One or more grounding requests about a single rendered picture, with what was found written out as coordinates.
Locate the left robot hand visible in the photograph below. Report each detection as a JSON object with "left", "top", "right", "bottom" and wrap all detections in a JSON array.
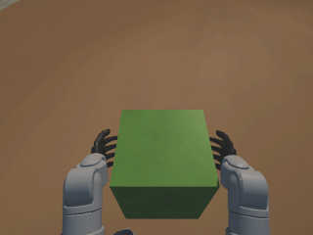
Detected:
[{"left": 91, "top": 129, "right": 118, "bottom": 168}]

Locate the robot right forearm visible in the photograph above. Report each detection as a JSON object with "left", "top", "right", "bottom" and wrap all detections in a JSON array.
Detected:
[{"left": 220, "top": 155, "right": 270, "bottom": 235}]

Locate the robot left forearm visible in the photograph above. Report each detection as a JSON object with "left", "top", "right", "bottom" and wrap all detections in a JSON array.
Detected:
[{"left": 61, "top": 153, "right": 109, "bottom": 235}]

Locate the right robot hand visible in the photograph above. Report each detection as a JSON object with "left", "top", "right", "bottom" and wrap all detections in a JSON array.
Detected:
[{"left": 209, "top": 130, "right": 237, "bottom": 170}]

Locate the carton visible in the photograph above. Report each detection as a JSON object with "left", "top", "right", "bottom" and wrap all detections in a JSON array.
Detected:
[{"left": 110, "top": 110, "right": 220, "bottom": 219}]

